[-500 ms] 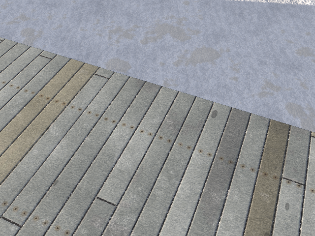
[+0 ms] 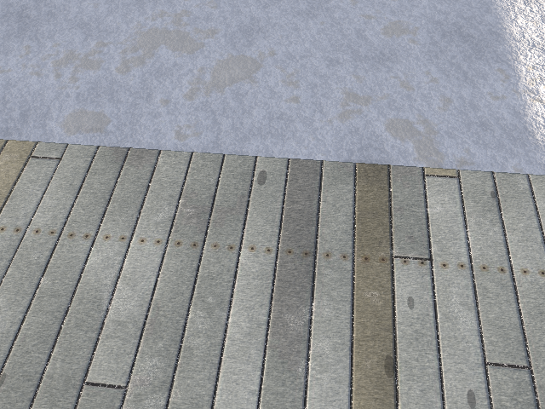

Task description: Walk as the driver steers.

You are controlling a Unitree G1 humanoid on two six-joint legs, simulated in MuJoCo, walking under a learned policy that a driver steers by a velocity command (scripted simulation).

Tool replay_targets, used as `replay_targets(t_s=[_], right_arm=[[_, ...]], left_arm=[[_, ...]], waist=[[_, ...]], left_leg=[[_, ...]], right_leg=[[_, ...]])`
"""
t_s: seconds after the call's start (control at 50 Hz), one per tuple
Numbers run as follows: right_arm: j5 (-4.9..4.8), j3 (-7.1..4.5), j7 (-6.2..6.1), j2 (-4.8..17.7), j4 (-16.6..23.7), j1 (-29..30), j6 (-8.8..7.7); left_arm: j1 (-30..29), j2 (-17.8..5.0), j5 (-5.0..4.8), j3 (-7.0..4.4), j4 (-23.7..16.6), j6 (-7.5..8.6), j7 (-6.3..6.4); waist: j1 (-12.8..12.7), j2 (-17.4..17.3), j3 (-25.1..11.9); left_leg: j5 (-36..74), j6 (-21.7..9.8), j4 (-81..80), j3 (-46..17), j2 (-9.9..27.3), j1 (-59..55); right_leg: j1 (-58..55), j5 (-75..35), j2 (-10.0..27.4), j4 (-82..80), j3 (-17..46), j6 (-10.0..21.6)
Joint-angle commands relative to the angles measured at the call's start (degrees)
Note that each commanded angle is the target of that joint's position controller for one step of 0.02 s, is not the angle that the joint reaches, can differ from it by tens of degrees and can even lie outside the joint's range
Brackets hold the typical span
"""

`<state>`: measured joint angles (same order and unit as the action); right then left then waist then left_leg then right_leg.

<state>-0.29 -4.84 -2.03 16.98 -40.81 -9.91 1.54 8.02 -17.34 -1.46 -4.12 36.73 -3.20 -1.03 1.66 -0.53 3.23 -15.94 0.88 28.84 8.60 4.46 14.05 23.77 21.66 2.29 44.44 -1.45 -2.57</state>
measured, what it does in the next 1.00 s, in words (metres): walks ahead: right foot, then left foot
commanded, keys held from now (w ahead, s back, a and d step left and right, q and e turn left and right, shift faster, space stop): e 0.16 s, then w+e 0.08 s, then w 0.02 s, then w+q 0.74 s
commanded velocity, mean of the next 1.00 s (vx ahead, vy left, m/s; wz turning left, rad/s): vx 0.31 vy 0.00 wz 0.04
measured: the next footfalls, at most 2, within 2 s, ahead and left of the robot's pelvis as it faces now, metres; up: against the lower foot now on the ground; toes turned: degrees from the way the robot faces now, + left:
right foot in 0.04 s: +0.05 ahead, -0.12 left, +0.00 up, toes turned -4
left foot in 0.58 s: +0.16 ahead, +0.09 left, +0.00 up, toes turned -6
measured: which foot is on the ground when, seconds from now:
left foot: down 0.00-0.04, up 0.06-0.56, down 0.58-1.00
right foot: up 0.00-0.02, down 0.04-0.58, up 0.60-1.00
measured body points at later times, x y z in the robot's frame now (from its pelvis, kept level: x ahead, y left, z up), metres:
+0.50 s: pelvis +0.06 -0.03 +0.01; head +0.07 -0.03 +0.46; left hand +0.22 +0.23 -0.09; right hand +0.17 -0.32 -0.09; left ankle +0.12 +0.10 -0.72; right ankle +0.01 -0.12 -0.73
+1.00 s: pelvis +0.30 -0.02 -0.01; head +0.34 +0.00 +0.44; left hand +0.55 +0.23 -0.06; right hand +0.30 -0.31 -0.12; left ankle +0.12 +0.10 -0.73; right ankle +0.46 -0.12 -0.73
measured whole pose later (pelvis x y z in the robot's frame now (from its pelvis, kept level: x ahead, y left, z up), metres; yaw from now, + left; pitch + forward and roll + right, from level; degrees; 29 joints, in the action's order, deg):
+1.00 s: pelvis +0.30 -0.02 -0.01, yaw +7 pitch +3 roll -1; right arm -1.8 -3.6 -1.6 16.8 -45.5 -26.6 -1.7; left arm -0.7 -15.9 -0.6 -2.1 34.4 6.7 -2.0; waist 6.2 1.6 1.7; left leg -25.3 -2.7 21.3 -12.6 -3.0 -1.9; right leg 29.3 0.6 -1.5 26.4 3.2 -0.7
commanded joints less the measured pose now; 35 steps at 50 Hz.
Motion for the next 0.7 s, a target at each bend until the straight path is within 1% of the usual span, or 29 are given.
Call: replay_targets(t_s=[0.02,0.04,0.06,0.08,0.1,0.12,0.14,0.16,0.18,0.2,0.22,0.24,0.26,0.28,0.32,0.34,0.4,0.46,0.5,0.52,0.54,0.56,0.58,0.6,0.62,0.64,0.66,0.68,0.7], right_arm=[[-1.59,-2.48,0.18,9.1,2.6,1.1,-0.66],[-0.96,-2.01,0.64,7.0,1.2,-2.2,-1.05],[2.59,-0.50,0.93,3.0,3.8,-1.2,-1.19],[2.02,-0.89,0.60,5.1,5.6,4.2,-1.47],[0.45,-1.44,0.31,6.9,5.5,5.8,-1.24],[0.15,-1.61,-0.08,7.1,5.0,5.4,-1.08],[0.68,-1.84,-0.68,7.2,3.9,4.7,-0.93],[1.03,-2.06,-0.93,7.6,3.6,3.9,-0.77],[1.03,-2.06,-0.59,7.3,3.2,2.6,-0.93],[0.72,-1.90,-0.11,6.6,3.0,2.1,-1.20],[0.31,-1.68,0.29,6.1,3.0,2.8,-1.51],[0.04,-1.51,0.57,5.8,3.4,4.4,-1.89],[-0.10,-1.33,0.85,5.6,3.5,5.4,-2.33],[-0.17,-1.08,1.22,5.3,3.2,5.5,-2.79],[-0.08,-0.49,2.00,4.4,2.7,6.0,-3.83],[-0.19,-0.29,2.31,4.3,2.7,6.6,-4.25],[-0.89,0.07,2.97,4.8,3.1,7.7,-5.09],[-1.38,0.46,3.57,5.0,3.3,7.5,-5.73],[-1.51,0.79,3.97,4.7,3.0,6.1,-6.06],[-1.44,0.95,4.11,4.4,2.5,4.6,-6.18],[-1.28,0.94,4.10,4.4,1.5,2.3,-6.19],[-1.33,0.64,3.89,5.0,0.2,-1.5,-6.10],[-1.64,-0.09,3.40,6.9,-1.2,-7.3,-6.06],[-1.31,-1.62,2.94,13.3,-1.7,-12.3,-6.04],[-0.97,-2.33,3.54,15.0,-2.0,-17.0,-6.21],[-0.68,-1.35,3.60,11.8,-1.5,-15.4,-6.60],[-0.42,-0.76,3.47,9.7,-0.5,-13.5,-6.69],[-0.31,-0.46,3.25,8.7,0.1,-12.1,-6.45],[-0.37,-0.06,2.99,8.0,0.6,-11.2,-6.11]], left_arm=[[3.9,-5.3,0.30,-2.15,-3.3,0.18,-0.46],[5.9,-8.2,0.59,-3.23,-3.2,0.15,0.26],[7.7,-16.2,1.23,-4.93,-4.8,0.43,1.44],[8.4,-15.7,3.32,-4.24,-5.9,1.78,0.68],[7.1,-13.9,3.45,-3.72,-5.5,2.97,0.24],[4.4,-12.3,2.38,-3.36,-5.1,3.57,0.51],[1.9,-10.5,1.28,-2.87,-5.3,3.44,1.05],[0.1,-9.8,0.75,-2.44,-5.6,3.13,1.46],[0.6,-9.3,0.71,-2.20,-5.5,2.87,1.85],[1.6,-8.8,0.71,-2.09,-5.4,2.85,2.14],[2.5,-8.5,0.60,-2.03,-5.3,2.96,2.33],[3.3,-8.6,0.55,-2.04,-5.2,3.15,2.47],[3.6,-8.7,0.68,-2.01,-5.0,3.36,2.62],[3.8,-8.5,0.93,-1.87,-4.6,3.61,2.72],[5.2,-8.1,1.30,-1.61,-3.5,4.24,2.56],[6.0,-8.5,1.38,-1.64,-2.9,4.54,2.31],[7.5,-9.8,1.45,-1.72,-1.7,5.28,1.52],[8.3,-10.2,1.18,-1.71,-0.6,5.78,0.94],[7.8,-10.1,0.86,-1.66,-0.1,5.87,0.66],[7.1,-9.9,0.66,-1.61,0.0,5.82,0.55],[6.8,-9.4,0.62,-1.45,0.2,5.79,0.48],[6.6,-8.2,0.93,-1.05,0.2,5.86,0.46],[5.2,-6.0,1.54,-0.25,-0.3,6.23,0.54],[3.6,-2.6,2.29,0.76,-3.3,7.34,0.50],[0.7,-5.2,1.77,0.28,-5.3,8.63,0.86],[0.5,-7.8,0.27,-0.44,-5.2,9.58,0.56],[0.4,-7.7,0.08,-0.38,-4.6,10.13,0.17],[-0.3,-7.1,0.98,-0.29,-4.5,10.52,-0.01],[-1.0,-6.9,1.93,-0.49,-4.7,10.64,-0.13]], waist=[[-2.5,-7.5,-9.1],[-2.7,-1.2,-9.2],[-1.8,17.8,-9.1],[-5.7,14.3,-13.6],[-5.6,8.6,-11.8],[-3.7,7.1,-9.1],[-2.6,5.2,-8.4],[-1.5,6.0,-8.0],[-0.8,6.4,-9.5],[-0.9,6.8,-10.3],[-1.7,7.2,-9.9],[-2.4,8.0,-8.4],[-2.8,8.9,-7.3],[-3.0,9.5,-7.1],[-4.2,9.8,-6.7],[-4.9,9.7,-6.0],[-6.2,8.8,-3.1],[-6.2,7.9,-1.3],[-5.2,6.9,-1.2],[-3.9,6.2,-1.5],[-2.6,5.4,-2.2],[-0.9,4.6,-3.3],[1.7,2.2,-5.2],[2.0,-10.5,-7.2],[4.9,-16.0,-6.7],[4.0,-10.5,-4.0],[3.3,-7.8,-2.5],[2.7,-5.1,-1.8],[1.8,-3.7,-1.1]], left_leg=[[23.3,-8.0,0.7,-5.3,11.0,-5.5],[14.2,-3.6,8.7,-1.4,8.1,1.0],[-18.6,2.8,28.0,1.8,0.4,20.2],[-26.0,3.9,38.9,-9.2,-4.2,25.0],[-22.2,3.4,42.4,-12.1,-3.2,25.9],[-16.7,2.8,41.2,-12.7,-2.3,26.4],[-12.5,2.9,39.2,-13.3,-1.6,26.4],[-9.6,3.3,38.0,-13.4,-1.9,24.2],[-6.7,3.4,37.3,-12.8,-2.7,21.8],[-4.2,3.4,35.0,-12.5,-3.0,21.4],[-2.3,3.2,31.0,-12.4,-3.1,21.9],[-1.5,3.1,26.7,-12.5,-3.5,22.4],[-0.8,3.0,22.8,-12.5,-3.6,22.2],[0.2,2.9,19.3,-12.1,-3.4,21.3],[1.9,2.5,13.7,-11.2,-2.7,18.1],[2.1,2.2,11.8,-10.6,-2.4,16.9],[1.1,0.1,8.5,-9.6,-2.1,15.6],[-0.5,-2.3,6.3,-9.0,-1.9,14.9],[0.2,-3.9,3.7,-8.0,-2.2,12.0],[1.9,-4.7,1.5,-7.0,-2.8,8.4],[2.8,-5.2,-0.1,-6.1,-3.7,3.7],[2.2,-5.9,-0.6,-6.3,-4.4,-1.9],[0.8,-7.6,-2.0,-10.9,-1.9,-9.6],[-6.4,-13.8,-8.8,-30.5,8.2,-18.8],[-13.3,-20.8,-16.0,-49.6,15.1,-24.7],[-15.3,-20.4,-16.4,-48.8,15.5,-25.1],[-12.2,-18.8,-16.1,-43.6,13.0,-23.6],[-7.0,-17.5,-16.3,-39.4,11.1,-21.6],[-0.3,-16.5,-16.5,-36.1,9.6,-19.3]], right_leg=[[-9.8,-10.8,-3.5,-15.5,-4.0,2.8],[-17.5,-21.6,-1.8,-20.4,1.3,5.3],[-27.9,-47.3,14.9,-21.1,25.3,13.4],[-24.4,-49.8,21.5,-22.3,33.7,24.2],[-22.7,-44.7,18.6,-23.2,28.9,23.4],[-20.8,-38.9,14.9,-23.2,24.5,19.9],[-19.8,-34.5,12.4,-23.1,22.4,17.1],[-17.3,-34.8,10.9,-23.3,20.9,16.1],[-16.1,-28.7,9.4,-24.4,20.2,15.8],[-16.5,-18.5,8.4,-26.1,20.7,15.8],[-16.9,-7.1,7.8,-28.1,22.0,15.8],[-16.7,0.7,7.7,-29.9,23.8,15.9],[-16.9,3.7,8.0,-30.9,24.6,15.8],[-17.3,3.8,8.3,-31.3,24.1,15.5],[-17.1,2.3,8.6,-31.7,22.7,15.1],[-16.4,2.6,8.9,-31.9,22.4,15.1],[-14.7,6.2,10.5,-33.0,22.8,15.5],[-14.8,7.5,11.7,-33.4,22.5,15.6],[-14.4,6.6,11.7,-32.6,20.5,15.0],[-13.0,6.0,11.0,-31.5,18.6,14.3],[-10.9,4.8,9.9,-29.6,16.3,13.4],[-8.5,2.3,8.5,-26.3,13.9,12.2],[-4.1,-3.4,5.7,-18.3,9.6,9.8],[8.1,-4.9,-2.7,0.5,0.1,4.6],[22.2,9.1,-6.0,14.1,2.3,2.3],[27.9,8.0,-2.9,19.8,6.0,2.9],[28.6,3.1,-1.1,20.5,6.4,3.4],[28.2,-0.8,0.0,18.6,5.8,3.3],[26.4,-3.9,0.9,15.6,5.7,2.9]])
